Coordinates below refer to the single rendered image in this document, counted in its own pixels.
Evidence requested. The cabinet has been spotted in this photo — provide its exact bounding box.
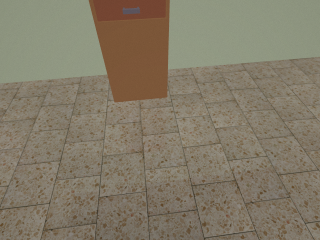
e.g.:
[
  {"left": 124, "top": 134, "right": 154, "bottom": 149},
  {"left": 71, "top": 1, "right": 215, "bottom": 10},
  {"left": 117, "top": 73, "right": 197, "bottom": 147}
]
[{"left": 88, "top": 0, "right": 170, "bottom": 103}]

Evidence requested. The drawer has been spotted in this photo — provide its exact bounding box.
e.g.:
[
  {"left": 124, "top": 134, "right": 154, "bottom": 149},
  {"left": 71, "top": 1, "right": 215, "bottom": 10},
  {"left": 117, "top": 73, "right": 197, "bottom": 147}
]
[{"left": 93, "top": 0, "right": 166, "bottom": 22}]

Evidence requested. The handle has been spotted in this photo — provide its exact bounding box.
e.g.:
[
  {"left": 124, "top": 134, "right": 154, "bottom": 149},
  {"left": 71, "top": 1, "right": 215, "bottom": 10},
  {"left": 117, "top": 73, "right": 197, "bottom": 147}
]
[{"left": 122, "top": 6, "right": 140, "bottom": 15}]

